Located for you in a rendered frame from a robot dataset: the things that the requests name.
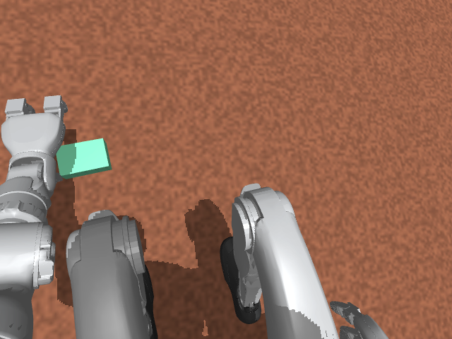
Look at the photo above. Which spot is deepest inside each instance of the left robot hand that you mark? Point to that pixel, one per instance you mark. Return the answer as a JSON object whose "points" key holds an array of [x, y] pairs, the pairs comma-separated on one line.
{"points": [[27, 131]]}

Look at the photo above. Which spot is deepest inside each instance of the left robot arm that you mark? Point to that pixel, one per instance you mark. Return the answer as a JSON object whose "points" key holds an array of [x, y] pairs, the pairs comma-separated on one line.
{"points": [[27, 252]]}

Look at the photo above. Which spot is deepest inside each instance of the small box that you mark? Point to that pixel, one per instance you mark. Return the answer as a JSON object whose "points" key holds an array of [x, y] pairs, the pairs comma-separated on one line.
{"points": [[79, 159]]}

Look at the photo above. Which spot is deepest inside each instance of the left robot foot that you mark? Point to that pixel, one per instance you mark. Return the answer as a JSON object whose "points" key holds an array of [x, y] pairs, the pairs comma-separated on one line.
{"points": [[149, 304]]}

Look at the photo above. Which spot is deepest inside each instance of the right robot hand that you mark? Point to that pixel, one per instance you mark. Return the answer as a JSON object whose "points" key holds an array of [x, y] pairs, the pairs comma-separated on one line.
{"points": [[365, 326]]}

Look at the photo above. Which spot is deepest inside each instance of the right robot foot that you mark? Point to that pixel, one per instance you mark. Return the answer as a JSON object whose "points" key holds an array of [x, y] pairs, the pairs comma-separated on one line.
{"points": [[229, 267]]}

